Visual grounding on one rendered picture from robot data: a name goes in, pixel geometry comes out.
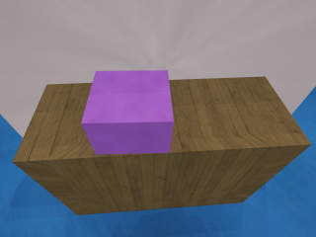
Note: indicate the pedestal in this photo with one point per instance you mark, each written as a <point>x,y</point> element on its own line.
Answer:
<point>230,136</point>

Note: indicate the carton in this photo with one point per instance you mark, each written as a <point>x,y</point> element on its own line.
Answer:
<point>129,112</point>

